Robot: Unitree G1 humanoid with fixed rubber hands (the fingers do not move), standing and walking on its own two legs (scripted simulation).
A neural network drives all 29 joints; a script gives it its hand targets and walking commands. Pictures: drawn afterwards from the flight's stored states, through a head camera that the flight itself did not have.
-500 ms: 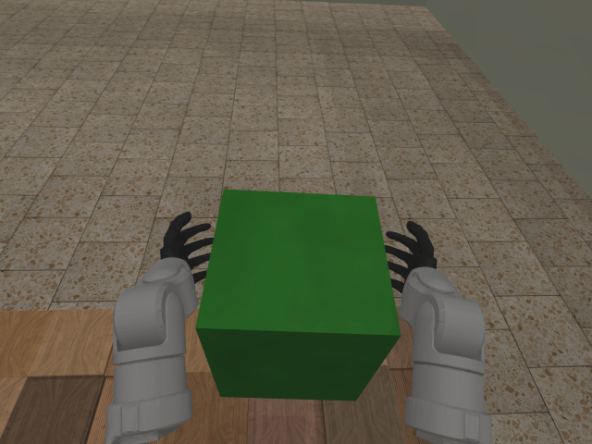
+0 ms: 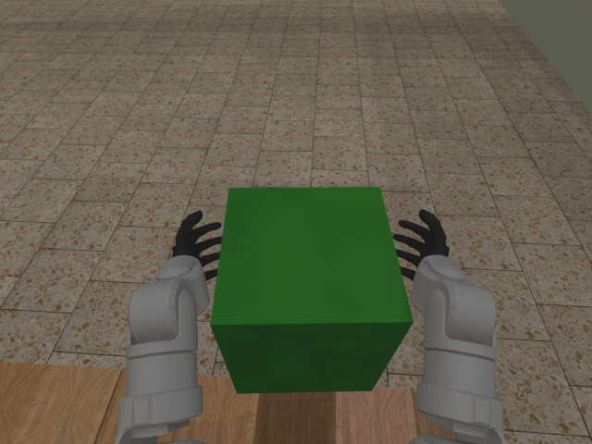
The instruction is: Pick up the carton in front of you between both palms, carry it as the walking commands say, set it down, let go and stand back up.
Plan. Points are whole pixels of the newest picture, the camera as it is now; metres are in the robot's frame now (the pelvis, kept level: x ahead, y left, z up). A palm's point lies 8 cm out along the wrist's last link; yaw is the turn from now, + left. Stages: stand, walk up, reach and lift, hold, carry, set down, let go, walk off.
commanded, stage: carry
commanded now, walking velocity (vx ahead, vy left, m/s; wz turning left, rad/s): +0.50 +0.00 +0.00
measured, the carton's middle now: (304, 295) +0.33 +0.01 +0.00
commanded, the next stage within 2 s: none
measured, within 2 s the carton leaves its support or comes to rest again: neither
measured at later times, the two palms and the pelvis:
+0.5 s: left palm (215, 100) +0.62 +0.18 +0.15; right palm (402, 114) +0.58 -0.13 +0.16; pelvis +0.27 +0.06 +0.02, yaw -3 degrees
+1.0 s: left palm (239, 40) +0.90 +0.19 +0.13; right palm (375, 32) +0.94 -0.12 +0.14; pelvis +0.58 +0.00 +0.00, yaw +2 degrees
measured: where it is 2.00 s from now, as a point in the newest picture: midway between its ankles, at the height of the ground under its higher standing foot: (316, 208)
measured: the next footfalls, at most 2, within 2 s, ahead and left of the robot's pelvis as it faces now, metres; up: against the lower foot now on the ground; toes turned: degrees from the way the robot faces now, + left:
left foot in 0.24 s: +0.29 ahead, +0.14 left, +0.00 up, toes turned +1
right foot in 0.68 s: +0.52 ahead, -0.09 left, -0.02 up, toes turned -5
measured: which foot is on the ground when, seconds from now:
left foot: up 0.00-0.22, down 0.24-0.76, up 0.78-1.00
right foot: down 0.00-0.30, up 0.32-0.66, down 0.68-1.00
